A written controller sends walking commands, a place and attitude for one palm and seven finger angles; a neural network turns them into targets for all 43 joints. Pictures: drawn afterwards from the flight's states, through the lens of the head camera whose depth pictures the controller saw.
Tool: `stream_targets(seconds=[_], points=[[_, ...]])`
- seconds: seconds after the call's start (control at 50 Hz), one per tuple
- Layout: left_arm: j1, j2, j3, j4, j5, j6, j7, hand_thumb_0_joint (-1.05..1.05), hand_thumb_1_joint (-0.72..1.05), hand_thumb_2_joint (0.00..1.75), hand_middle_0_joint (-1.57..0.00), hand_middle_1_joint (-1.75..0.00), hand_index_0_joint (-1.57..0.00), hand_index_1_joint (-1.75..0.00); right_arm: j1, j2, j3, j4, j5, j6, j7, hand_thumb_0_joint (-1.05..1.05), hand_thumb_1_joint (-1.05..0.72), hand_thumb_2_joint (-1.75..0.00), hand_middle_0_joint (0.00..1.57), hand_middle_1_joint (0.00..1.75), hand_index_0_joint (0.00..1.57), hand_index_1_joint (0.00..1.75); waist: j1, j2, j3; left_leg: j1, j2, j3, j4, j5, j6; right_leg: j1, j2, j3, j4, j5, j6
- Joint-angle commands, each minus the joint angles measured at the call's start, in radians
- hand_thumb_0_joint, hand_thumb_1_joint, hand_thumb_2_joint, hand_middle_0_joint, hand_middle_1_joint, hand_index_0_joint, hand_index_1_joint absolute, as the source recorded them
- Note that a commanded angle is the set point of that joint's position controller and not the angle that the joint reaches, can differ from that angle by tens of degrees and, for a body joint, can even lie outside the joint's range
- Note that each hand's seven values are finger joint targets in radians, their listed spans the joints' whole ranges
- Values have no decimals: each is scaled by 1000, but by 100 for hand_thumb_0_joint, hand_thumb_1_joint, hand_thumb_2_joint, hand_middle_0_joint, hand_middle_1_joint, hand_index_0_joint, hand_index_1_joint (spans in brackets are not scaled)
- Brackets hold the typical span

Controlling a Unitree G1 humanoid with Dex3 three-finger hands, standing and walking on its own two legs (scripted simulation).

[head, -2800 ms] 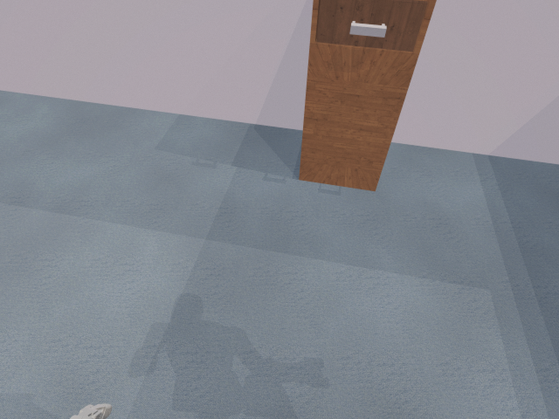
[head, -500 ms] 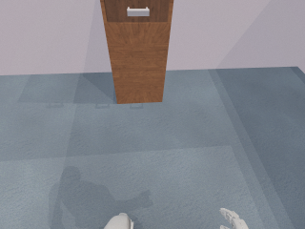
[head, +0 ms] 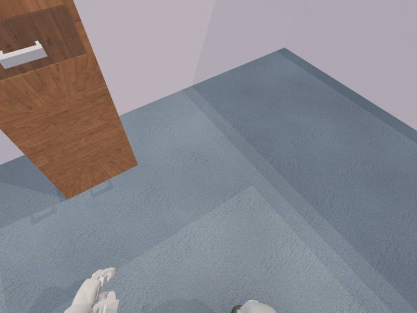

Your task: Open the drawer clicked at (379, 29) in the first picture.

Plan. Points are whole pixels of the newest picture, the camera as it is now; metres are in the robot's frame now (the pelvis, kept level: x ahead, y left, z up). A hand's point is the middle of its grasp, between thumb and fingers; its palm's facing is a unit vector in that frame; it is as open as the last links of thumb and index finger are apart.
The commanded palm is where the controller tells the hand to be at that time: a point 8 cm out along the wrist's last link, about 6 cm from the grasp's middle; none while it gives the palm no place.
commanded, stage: walk to a spot facing it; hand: left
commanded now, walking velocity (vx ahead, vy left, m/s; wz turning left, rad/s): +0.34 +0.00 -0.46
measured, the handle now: (21, 52) +0.82 +0.57 +0.05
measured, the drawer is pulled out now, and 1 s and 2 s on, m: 0.00 0.00 0.00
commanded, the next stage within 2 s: turn to face it in 0.54 s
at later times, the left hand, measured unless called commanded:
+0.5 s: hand (114, 261) +0.26 +0.23 -0.17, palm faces -0.17 -0.97 -0.17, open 7.3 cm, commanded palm none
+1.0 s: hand (171, 200) +0.40 +0.10 -0.14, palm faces -0.29 -0.94 -0.19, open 7.3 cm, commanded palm none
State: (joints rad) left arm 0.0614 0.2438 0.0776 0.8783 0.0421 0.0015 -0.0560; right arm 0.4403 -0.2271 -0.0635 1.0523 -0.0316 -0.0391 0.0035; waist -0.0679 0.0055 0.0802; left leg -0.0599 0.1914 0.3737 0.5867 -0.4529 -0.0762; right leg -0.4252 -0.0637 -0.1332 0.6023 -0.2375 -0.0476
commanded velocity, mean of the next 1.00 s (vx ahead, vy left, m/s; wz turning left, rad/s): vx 0.09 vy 0.00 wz -0.08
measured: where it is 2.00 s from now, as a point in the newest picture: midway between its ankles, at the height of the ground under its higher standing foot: outside the picture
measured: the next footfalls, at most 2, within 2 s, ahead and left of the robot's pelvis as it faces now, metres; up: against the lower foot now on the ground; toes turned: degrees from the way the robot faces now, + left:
left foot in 0.36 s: +0.28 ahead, +0.12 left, +0.00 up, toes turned +0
right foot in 0.82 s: +0.28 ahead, -0.14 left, +0.00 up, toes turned -28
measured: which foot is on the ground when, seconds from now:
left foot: down 0.00-0.00, up 0.02-0.34, down 0.36-0.84, up 0.86-1.00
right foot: down 0.00-0.36, up 0.38-0.80, down 0.82-1.00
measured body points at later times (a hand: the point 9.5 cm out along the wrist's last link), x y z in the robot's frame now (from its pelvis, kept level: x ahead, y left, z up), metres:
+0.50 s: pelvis +0.19 +0.04 +0.01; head +0.21 +0.07 +0.46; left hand +0.27 +0.28 -0.15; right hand +0.23 -0.21 -0.11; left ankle +0.24 +0.12 -0.72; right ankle +0.11 -0.08 -0.63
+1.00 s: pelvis +0.24 -0.01 +0.01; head +0.26 -0.03 +0.46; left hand +0.42 +0.15 -0.13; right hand +0.14 -0.21 -0.15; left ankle +0.24 +0.12 -0.66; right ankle +0.24 -0.12 -0.72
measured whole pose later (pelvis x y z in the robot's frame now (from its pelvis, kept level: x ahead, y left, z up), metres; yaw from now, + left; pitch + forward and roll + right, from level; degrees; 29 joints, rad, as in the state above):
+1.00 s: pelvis +0.24 -0.01 +0.01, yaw -15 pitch -1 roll +1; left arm 0.10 0.12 0.02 0.98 0.03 -0.01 0.03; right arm 0.34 -0.13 -0.05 1.09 -0.01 0.06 0.00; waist -0.06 0.01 0.05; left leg -0.38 0.08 0.11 1.00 -0.52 -0.05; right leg -0.27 -0.10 -0.21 0.56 -0.26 -0.03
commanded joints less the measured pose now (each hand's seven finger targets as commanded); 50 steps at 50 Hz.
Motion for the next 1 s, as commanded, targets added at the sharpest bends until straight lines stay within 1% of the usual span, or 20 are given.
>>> stream_targets(seconds=[0.0, 0.06, 0.12, 0.24, 0.3, 0.32, 0.34, 0.36, 0.38, 0.42, 0.48, 0.62, 0.72, 0.78, 0.8, 0.82, 0.84, 0.86, 0.92, 0.98], points=[[446, 317, 74, 69, -35, -35, 46, 0, 90, 90, -20, -30, -20, -30, -166, -92, 3, -179, 25, -32, -6, 0, -90, -90, 20, 30, 20, 30, 235, -218, -335, -699, -56, -243, 779, -150, 24, 765, -394, 663, -226, 306, -239], [235, 189, 31, 21, -30, -43, 58, 0, 90, 90, -20, -30, -20, -30, -209, -95, -1, -156, 9, -19, -7, 0, -90, -90, 20, 30, 20, 30, 121, -43, -147, -641, 22, -337, 725, 65, 16, 421, -272, 430, -271, 260, -174], [125, 147, 20, 7, -15, -54, 60, 0, 90, 90, -20, -30, -20, -30, -106, -57, 2, -120, 2, 13, -4, 0, -90, -90, 20, 30, 20, 30, 30, -100, -92, -479, 3, -303, 526, 100, -4, 178, -190, 268, -311, 239, -136], [153, 150, 27, 31, -15, -53, 50, 0, 90, 90, -20, -30, -20, -30, -189, -37, 2, -166, 9, -5, 10, 0, -90, -90, 20, 30, 20, 30, 54, -137, -70, -345, -75, -261, 176, 184, 7, 127, -140, 308, -303, 75, -125], [141, 138, 30, 25, -22, -37, 47, 0, 90, 90, -20, -30, -20, -30, -126, -62, -6, -148, 12, -21, -2, 0, -90, -90, 20, 30, 20, 30, 12, -77, -75, -99, -110, -231, -24, 257, 8, 30, -92, 304, -206, -16, -78], [139, 94, 21, 15, -23, -31, 44, 0, 90, 90, -20, -30, -20, -30, -33, -117, -17, -125, 10, -28, -14, 0, -90, -90, 20, 30, 20, 30, -31, 37, -105, 54, -49, -308, -124, 198, 25, -43, -25, 268, -36, -39, -42], [178, 21, 10, 1, -36, -25, 35, 0, 90, 90, -20, -30, -20, -30, 50, -232, -41, -114, -9, -32, -21, 0, -90, -90, 20, 30, 20, 30, -48, 325, -162, 177, 232, -643, -257, 133, 118, -212, 111, 119, 281, -282, 27], [162, 31, 11, -21, -25, -28, 35, 0, 90, 90, -20, -30, -20, -30, 62, -245, -31, -118, -4, -19, -19, 0, -90, -90, 20, 30, 20, 30, -43, 321, -149, 98, 359, -785, -352, 51, 194, -246, 97, 120, 496, -400, 38], [144, 48, 13, -14, -18, -25, 37, 0, 90, 90, -20, -30, -20, -30, -9, -206, -22, -131, 0, -20, -25, 0, -90, -90, 20, 30, 20, 30, -21, 281, -112, 14, 354, -762, -370, 54, 196, -272, 47, 156, 618, -337, 43], [150, 45, 25, 12, -12, -18, 21, 0, 90, 90, -20, -30, -20, -30, -106, -123, 3, -152, 3, -27, -29, 0, -90, -90, 20, 30, 20, 30, 29, 151, -34, -85, 259, -540, -349, 278, 156, -241, -7, 141, 666, -189, 61], [217, 12, 21, 45, -18, 10, 21, 0, 90, 90, -20, -30, -20, -30, -141, -87, 10, -142, 11, -34, -37, 0, -90, -90, 20, 30, 20, 30, 70, 131, -98, -60, 180, -281, -277, 705, 131, -167, -19, 107, 652, -91, 91], [127, -21, 18, 5, -15, 46, 25, 0, 90, 90, -20, -30, -20, -30, -119, -87, -9, -112, 8, -11, -34, 0, -90, -90, 20, 30, 20, 30, 51, 154, -55, -34, 183, -154, -268, 708, 172, -169, -36, 60, 441, -41, 111], [108, -51, -16, 32, -13, 17, 54, 0, 90, 90, -20, -30, -20, -30, -77, -79, -8, -51, -1, 3, -27, 0, -90, -90, 20, 30, 20, 30, 27, 194, -73, -50, 156, -188, -200, 765, 195, 24, 7, 17, 109, -58, 82], [222, 4, -22, 99, -14, -24, 73, 0, 90, 90, -20, -30, -20, -30, -68, -50, 1, -17, 12, 0, -20, 0, -90, -90, 20, 30, 20, 30, 87, 81, -164, -79, 74, -199, -58, 666, 108, 294, -21, 30, -211, 237, 68], [261, 66, -15, 125, -12, -36, 86, 0, 90, 90, -20, -30, -20, -30, -42, 3, 14, -18, 22, 1, -16, 0, -90, -90, 20, 30, 20, 30, 94, -56, -218, -252, 24, -170, 27, 413, 59, 482, -187, 170, -169, 540, 25], [280, 116, -11, 138, -19, -40, 88, 0, 90, 90, -20, -30, -20, -30, -58, 41, 24, -34, 28, 15, -12, 0, -90, -90, 20, 30, 20, 30, 96, -152, -212, -346, -53, -184, 125, -52, 28, 509, -343, 226, -162, 803, -55], [292, 149, 3, 133, -25, -40, 89, 0, 90, 90, -20, -30, -20, -30, -81, 29, 21, -49, 29, 42, -19, 0, -90, -90, 20, 30, 20, 30, 121, -295, -257, -348, -80, -247, 255, -207, 25, 472, -376, 271, -192, 834, -124], [255, 136, 4, 125, -26, -35, 92, 0, 90, 90, -20, -30, -20, -30, -104, 4, 12, -53, 27, 54, -22, 0, -90, -90, 20, 30, 20, 30, 119, -311, -215, -373, -84, -294, 354, -206, 29, 412, -377, 264, -221, 757, -144], [129, 91, -1, 81, -18, -16, 105, 0, 90, 90, -20, -30, -20, -30, -105, 16, 1, -31, 24, 71, -13, 0, -90, -90, 20, 30, 20, 30, 71, -135, -113, -404, -90, -319, 493, -79, 28, 288, -325, 125, -232, 516, -111], [92, 87, 4, 56, -13, -9, 107, 0, 90, 90, -20, -30, -20, -30, -98, 26, -7, -46, 20, 82, -1, 0, -90, -90, 20, 30, 20, 30, 52, -155, -77, -373, -91, -295, 426, -37, 21, 194, -312, 53, -266, 315, -77]])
